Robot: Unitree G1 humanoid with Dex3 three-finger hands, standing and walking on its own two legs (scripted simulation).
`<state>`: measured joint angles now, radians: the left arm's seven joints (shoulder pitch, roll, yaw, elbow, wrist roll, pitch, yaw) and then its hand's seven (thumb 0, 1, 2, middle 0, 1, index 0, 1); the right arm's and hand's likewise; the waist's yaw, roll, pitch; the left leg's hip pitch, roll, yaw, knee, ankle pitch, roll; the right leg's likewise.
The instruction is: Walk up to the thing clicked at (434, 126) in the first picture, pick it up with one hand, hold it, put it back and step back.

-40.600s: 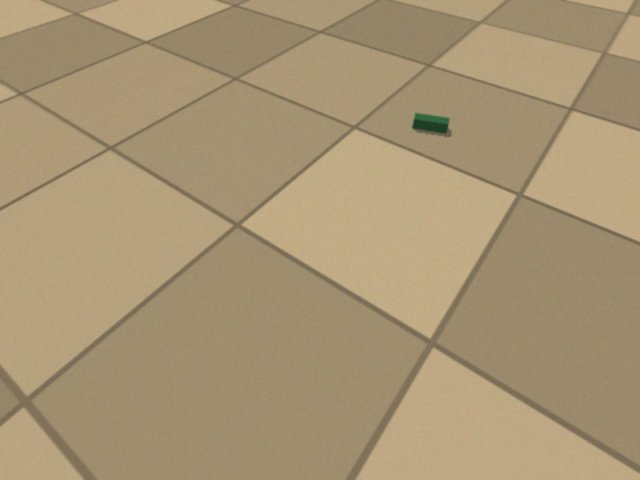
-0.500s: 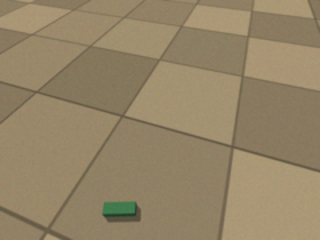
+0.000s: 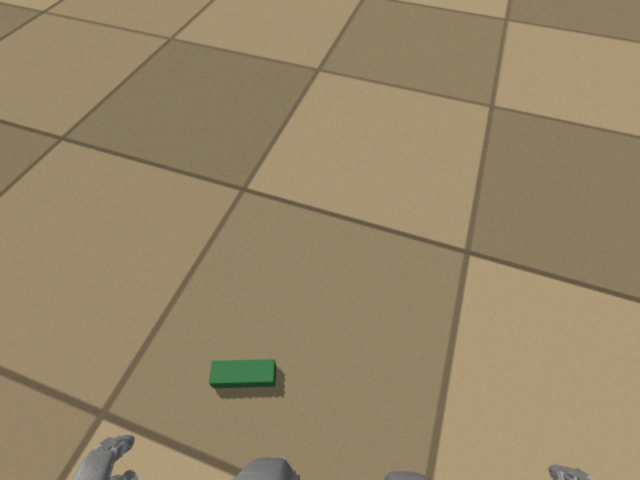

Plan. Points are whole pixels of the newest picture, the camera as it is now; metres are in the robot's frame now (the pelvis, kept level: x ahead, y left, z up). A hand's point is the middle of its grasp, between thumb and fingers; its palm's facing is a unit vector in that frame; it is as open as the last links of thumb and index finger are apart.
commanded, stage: step back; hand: left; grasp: from above
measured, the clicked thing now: (243, 373) +0.43 +0.26 -0.74
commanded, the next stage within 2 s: none
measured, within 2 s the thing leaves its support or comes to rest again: neither
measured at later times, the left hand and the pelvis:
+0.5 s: hand out of the picture +0.03 +0.29 -0.17, palm faces -0.13 -0.92 -0.37, open 7.4 cm; pelvis -0.09 +0.03 -0.01, yaw -6 degrees
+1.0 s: hand out of the picture -0.08 +0.30 -0.15, palm faces -0.03 -0.93 -0.36, open 7.4 cm; pelvis -0.23 +0.05 +0.00, yaw -1 degrees
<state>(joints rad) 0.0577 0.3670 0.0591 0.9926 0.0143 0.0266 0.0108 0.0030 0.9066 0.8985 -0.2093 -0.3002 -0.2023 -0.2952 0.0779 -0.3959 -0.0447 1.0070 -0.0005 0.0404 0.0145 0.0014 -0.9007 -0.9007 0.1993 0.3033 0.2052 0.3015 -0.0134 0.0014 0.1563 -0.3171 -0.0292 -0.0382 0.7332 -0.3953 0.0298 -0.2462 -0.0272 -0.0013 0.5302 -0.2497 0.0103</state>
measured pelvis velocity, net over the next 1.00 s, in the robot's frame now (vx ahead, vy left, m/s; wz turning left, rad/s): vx -0.23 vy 0.05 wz -0.02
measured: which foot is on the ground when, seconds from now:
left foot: down 0.00-0.56, up 0.58-0.84, down 0.86-1.00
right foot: down 0.00-0.08, up 0.10-0.52, down 0.54-0.88, up 0.90-1.00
